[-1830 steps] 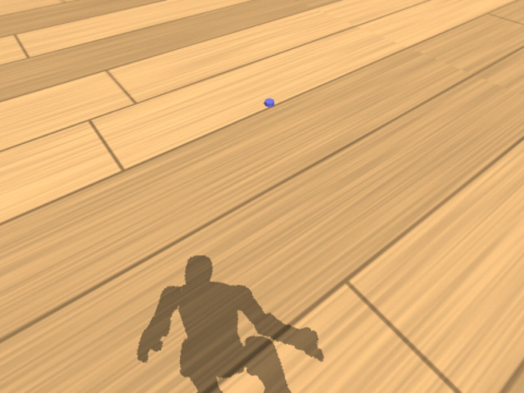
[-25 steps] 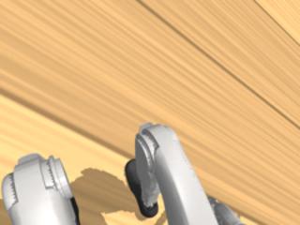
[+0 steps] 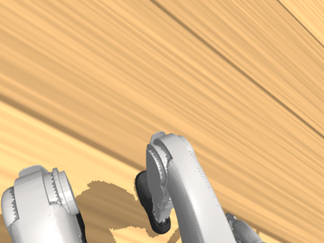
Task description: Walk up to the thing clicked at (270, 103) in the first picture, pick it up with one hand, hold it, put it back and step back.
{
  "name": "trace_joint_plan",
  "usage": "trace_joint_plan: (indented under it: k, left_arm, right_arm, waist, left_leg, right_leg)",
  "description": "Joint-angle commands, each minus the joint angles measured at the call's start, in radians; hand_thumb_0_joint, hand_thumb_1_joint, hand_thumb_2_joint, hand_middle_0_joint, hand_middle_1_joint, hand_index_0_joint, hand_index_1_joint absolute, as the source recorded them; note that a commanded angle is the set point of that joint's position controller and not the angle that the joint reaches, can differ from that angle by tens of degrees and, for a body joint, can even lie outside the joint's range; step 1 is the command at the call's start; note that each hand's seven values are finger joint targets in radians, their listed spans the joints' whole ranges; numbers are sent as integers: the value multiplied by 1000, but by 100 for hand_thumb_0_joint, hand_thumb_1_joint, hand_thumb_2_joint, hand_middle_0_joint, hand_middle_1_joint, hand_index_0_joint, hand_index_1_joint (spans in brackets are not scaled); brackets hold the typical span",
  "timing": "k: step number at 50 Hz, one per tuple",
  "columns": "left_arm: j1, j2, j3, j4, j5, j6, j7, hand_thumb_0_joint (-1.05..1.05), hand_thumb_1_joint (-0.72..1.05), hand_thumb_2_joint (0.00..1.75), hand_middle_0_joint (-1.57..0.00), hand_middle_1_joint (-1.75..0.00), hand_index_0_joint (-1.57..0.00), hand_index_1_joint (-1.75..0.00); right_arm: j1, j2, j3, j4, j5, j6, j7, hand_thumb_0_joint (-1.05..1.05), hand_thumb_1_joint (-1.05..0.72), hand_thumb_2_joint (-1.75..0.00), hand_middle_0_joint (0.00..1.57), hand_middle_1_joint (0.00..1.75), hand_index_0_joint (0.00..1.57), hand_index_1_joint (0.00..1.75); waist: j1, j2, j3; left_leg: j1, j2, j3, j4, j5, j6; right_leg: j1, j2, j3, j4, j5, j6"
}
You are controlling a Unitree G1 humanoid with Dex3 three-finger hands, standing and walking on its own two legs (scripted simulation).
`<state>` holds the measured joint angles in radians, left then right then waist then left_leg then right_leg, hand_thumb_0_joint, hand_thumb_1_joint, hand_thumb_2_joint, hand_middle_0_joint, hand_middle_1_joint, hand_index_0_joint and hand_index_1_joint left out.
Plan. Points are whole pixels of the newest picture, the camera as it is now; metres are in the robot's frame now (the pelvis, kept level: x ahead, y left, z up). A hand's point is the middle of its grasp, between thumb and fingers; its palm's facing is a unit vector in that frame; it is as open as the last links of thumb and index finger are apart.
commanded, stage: approach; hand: left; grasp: from above
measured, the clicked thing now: out of the picture +0.50 +0.34 -0.30
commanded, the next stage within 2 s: rest palm in 1.46 s
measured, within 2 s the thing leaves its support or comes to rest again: neither
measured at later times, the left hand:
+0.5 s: hand out of the picture +0.51 +0.32 -0.18, palm faces -0.37 -0.10 -0.92, open 13.4 cm
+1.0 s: hand out of the picture +0.49 +0.34 -0.19, palm faces -0.43 -0.12 -0.89, open 12.9 cm
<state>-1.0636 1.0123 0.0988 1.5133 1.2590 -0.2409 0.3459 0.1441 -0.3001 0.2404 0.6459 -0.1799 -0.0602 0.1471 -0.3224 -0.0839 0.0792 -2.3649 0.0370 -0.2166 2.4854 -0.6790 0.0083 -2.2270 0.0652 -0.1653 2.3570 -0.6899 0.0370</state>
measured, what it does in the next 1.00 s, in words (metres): stands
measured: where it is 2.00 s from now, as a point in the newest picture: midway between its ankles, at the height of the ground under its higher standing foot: (119, 228)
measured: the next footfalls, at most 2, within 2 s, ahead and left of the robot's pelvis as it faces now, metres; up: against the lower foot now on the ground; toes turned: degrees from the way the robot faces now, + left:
none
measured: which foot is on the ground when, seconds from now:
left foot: down 0.00-1.00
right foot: down 0.00-1.00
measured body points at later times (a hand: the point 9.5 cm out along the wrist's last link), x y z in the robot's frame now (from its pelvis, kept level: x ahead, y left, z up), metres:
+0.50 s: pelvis +0.00 +0.00 +0.00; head +0.26 +0.11 +0.35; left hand +0.53 +0.32 -0.13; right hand +0.04 -0.25 -0.07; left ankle +0.07 +0.13 -0.28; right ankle +0.11 -0.12 -0.28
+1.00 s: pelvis +0.00 +0.00 +0.00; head +0.26 +0.12 +0.34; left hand +0.51 +0.35 -0.14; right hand +0.05 -0.26 -0.06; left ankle +0.07 +0.13 -0.28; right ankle +0.11 -0.12 -0.28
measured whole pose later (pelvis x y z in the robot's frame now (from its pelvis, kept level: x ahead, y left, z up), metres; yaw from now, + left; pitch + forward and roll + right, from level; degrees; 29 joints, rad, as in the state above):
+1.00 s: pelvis +0.00 +0.00 +0.00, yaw +0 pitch +30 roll -13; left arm -1.15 1.02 0.05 1.53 1.27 -0.23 0.34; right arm 0.16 -0.31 0.27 0.62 -0.18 -0.05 0.12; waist -0.36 -0.10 0.09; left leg -2.37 0.03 -0.23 2.49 -0.68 0.00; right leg -2.23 0.07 -0.17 2.35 -0.69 0.04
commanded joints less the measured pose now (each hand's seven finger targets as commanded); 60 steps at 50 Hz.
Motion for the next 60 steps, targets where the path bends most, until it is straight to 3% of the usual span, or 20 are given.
trace_joint_plan:
  k: [1, 4, 6, 11, 15, 19, 21, 25, 28, 32, 34, 37, 40, 41, 43, 44, 48, 52, 54, 60]
  left_arm:
    - [-294, 253, 20, -140, -18, 0, 37, 0, -44, 91, -18, -87, -17, -88]
    - [-290, 252, 9, -121, -10, -3, 42, 0, -45, 92, -18, -88, -16, -89]
    - [-306, 239, 1, -118, -12, -6, 45, 0, -44, 90, -15, -97, -16, -96]
    - [-413, 182, -41, -132, -6, -9, 60, 0, -44, 89, -14, -99, -16, -97]
    - [-456, 165, -65, -96, 10, 11, 79, 0, -42, 88, -16, -98, -17, -97]
    - [-452, 187, -53, -45, 20, 55, 103, 0, -40, 86, -17, -97, -19, -96]
    - [-426, 228, -28, -45, 23, 83, 109, 0, -40, 86, -18, -96, -19, -94]
    - [-381, 241, -2, -60, -15, 137, 100, 0, -40, 84, -17, -96, -19, -94]
    - [-334, 233, -10, -45, -33, 157, 55, 0, -43, 87, -17, -94, -18, -93]
    - [-356, 259, 2, -146, -61, 137, 8, 0, -40, 84, -20, -92, -21, -91]
    - [-369, 203, -25, -142, -57, 120, -25, 0, -39, 84, -20, -92, -21, -91]
    - [-370, 179, -50, -137, -61, 86, -48, 0, -40, 85, -20, -92, -21, -91]
    - [-377, 181, -58, -109, -52, 48, -38, 0, -37, 85, -21, -93, -22, -92]
    - [-380, 191, -56, -114, -51, 33, -29, 0, -37, 83, -21, -93, -22, -92]
    - [-418, 250, -40, -152, -22, 13, -8, 0, -34, 83, -24, -92, -25, -91]
    - [-416, 259, -27, -137, -16, 13, 4, 0, -32, 83, -25, -92, -26, -91]
    - [-430, 235, -33, -143, 11, 15, 47, 0, -31, 84, -25, -92, -26, -91]
    - [-404, 230, -24, -131, 2, 48, 66, 0, -25, 82, -28, -91, -29, -89]
    - [-399, 202, -36, -104, 1, 67, 63, 0, -24, 80, -29, -89, -31, -87]
    - [-380, 201, -42, -102, -27, 85, 28, 0, -20, 78, -33, -87, -34, -85]
  right_arm:
    - [197, -301, -90, 3, 4, -2, -10, 0, -89, -89, 20, 30, 20, 30]
    - [195, -290, -83, 8, 0, 1, -10, 0, -89, -89, 20, 30, 20, 30]
    - [198, -288, -82, 8, 0, 1, -11, 0, -89, -89, 20, 30, 20, 30]
    - [212, -297, -81, 15, -3, -5, -15, 0, -89, -89, 20, 30, 20, 30]
    - [221, -301, -75, 19, -7, -11, -19, 0, -89, -89, 20, 30, 20, 30]
    - [228, -297, -62, 7, -8, -16, -18, 0, -89, -89, 20, 30, 20, 30]
    - [224, -300, -61, -4, -2, -17, -19, 0, -90, -89, 20, 30, 20, 30]
    - [213, -299, -58, -26, 9, -9, -16, 0, -89, -89, 20, 30, 20, 30]
    - [209, -306, -60, -33, 22, -8, -17, 0, -90, -89, 20, 30, 20, 30]
    - [213, -302, -65, -32, 28, 4, -23, 0, -90, -89, 20, 30, 20, 30]
    - [230, -305, -68, -33, 26, 6, -26, 0, -90, -89, 20, 30, 20, 30]
    - [239, -300, -71, -20, 25, 11, -32, 0, -90, -89, 20, 30, 20, 30]
    - [240, -312, -63, -17, 14, 16, -36, 0, -89, -89, 20, 30, 20, 30]
    - [232, -305, -58, -15, 11, 16, -38, 0, -89, -89, 20, 30, 20, 30]
    - [232, -301, -51, -10, 6, 19, -39, 0, -90, -89, 20, 30, 20, 30]
    - [235, -315, -54, -11, 2, 17, -40, 0, -89, -89, 20, 30, 20, 30]
    - [230, -316, -55, -11, -5, 11, -33, 0, -90, -89, 20, 30, 20, 30]
    - [221, -317, -62, -15, -6, 4, -23, 0, -89, -89, 20, 30, 20, 30]
    - [229, -315, -65, -13, -6, 2, -19, 0, -89, -89, 20, 30, 20, 30]
    - [220, -307, -59, -27, 0, 5, -14, 0, -90, -89, 20, 30, 20, 30]
  waist:
    - [-12, 476, -661]
    - [-11, 487, -672]
    - [-23, 477, -659]
    - [-69, 491, -650]
    - [-83, 515, -656]
    - [-73, 518, -656]
    - [-48, 543, -684]
    - [-32, 524, -710]
    - [-37, 461, -668]
    - [-25, 462, -685]
    - [-72, 456, -646]
    - [-77, 427, -627]
    - [-83, 395, -601]
    - [-73, 418, -600]
    - [-55, 483, -670]
    - [-56, 497, -661]
    - [-69, 569, -658]
    - [-52, 582, -684]
    - [-69, 575, -653]
    - [-65, 500, -656]
  left_leg:
    - [552, 11, 84, -240, 216, 10]
    - [537, 14, 89, -236, 204, 13]
    - [527, 12, 88, -238, 195, 13]
    - [550, 15, 70, -245, 180, 7]
    - [566, 16, 70, -245, 182, 3]
    - [538, 15, 85, -242, 201, 7]
    - [557, 14, 92, -246, 230, 7]
    - [518, 11, 102, -254, 256, 14]
    - [474, 11, 101, -240, 229, 23]
    - [446, 12, 103, -249, 182, 19]
    - [457, 11, 93, -248, 161, 15]
    - [450, 13, 86, -238, 144, 16]
    - [428, 10, 84, -225, 138, 17]
    - [442, 10, 83, -235, 129, 13]
    - [513, 15, 80, -240, 165, 10]
    - [543, 11, 78, -240, 197, 6]
    - [607, 16, 66, -250, 245, -4]
    - [618, 17, 75, -246, 287, -2]
    - [607, 16, 75, -250, 282, -1]
    - [525, 14, 81, -247, 217, 12]
  right_leg:
    - [295, 31, -70, -217, 265, -66]
    - [322, 38, -64, -219, 265, -62]
    - [318, 37, -65, -221, 258, -62]
    - [266, 37, -85, -212, 254, -64]
    - [263, 38, -85, -210, 264, -65]
    - [295, 43, -72, -217, 286, -64]
    - [309, 41, -65, -210, 304, -67]
    - [361, 41, -58, -214, 332, -64]
    - [345, 42, -52, -223, 301, -65]
    - [381, 42, -44, -234, 252, -69]
    - [342, 39, -58, -236, 226, -72]
    - [336, 41, -55, -242, 208, -71]
    - [331, 40, -69, -253, 206, -68]
    - [329, 40, -70, -247, 197, -70]
    - [353, 43, -67, -229, 234, -65]
    - [322, 37, -80, -224, 253, -69]
    - [278, 35, -93, -202, 287, -74]
    - [282, 35, -86, -201, 323, -70]
    - [273, 32, -86, -202, 320, -70]
    - [325, 39, -75, -223, 288, -64]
